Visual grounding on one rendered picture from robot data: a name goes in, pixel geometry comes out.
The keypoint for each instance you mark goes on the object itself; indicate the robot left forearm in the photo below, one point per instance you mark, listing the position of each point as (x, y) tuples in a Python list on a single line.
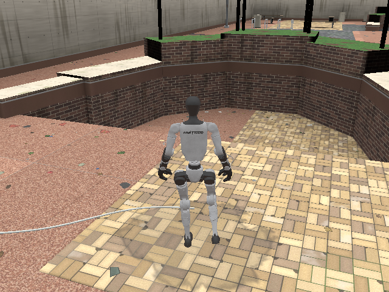
[(165, 160)]

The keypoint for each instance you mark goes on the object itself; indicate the robot left foot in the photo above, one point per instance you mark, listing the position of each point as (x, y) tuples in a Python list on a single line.
[(188, 241)]

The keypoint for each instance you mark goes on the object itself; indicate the right robot upper arm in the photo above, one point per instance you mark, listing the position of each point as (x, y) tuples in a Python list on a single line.
[(212, 127)]

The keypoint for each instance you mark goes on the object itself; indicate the robot head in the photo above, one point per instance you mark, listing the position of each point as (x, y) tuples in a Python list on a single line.
[(192, 104)]

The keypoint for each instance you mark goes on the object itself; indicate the robot left hand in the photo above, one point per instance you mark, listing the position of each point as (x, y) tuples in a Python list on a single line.
[(160, 173)]

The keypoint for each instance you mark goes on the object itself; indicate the robot right forearm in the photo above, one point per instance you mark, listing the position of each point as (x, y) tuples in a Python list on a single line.
[(224, 161)]

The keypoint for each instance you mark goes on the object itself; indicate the robot right hand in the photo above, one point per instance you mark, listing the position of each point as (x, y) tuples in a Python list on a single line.
[(226, 172)]

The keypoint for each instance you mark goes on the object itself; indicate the left robot upper arm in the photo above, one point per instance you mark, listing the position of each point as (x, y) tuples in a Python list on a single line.
[(175, 128)]

